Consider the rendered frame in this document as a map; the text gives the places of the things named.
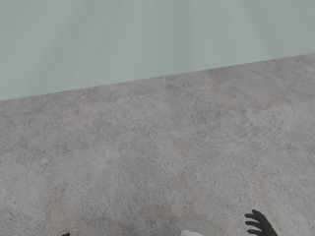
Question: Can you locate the right robot hand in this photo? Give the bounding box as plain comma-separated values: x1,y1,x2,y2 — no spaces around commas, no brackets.
244,209,278,236

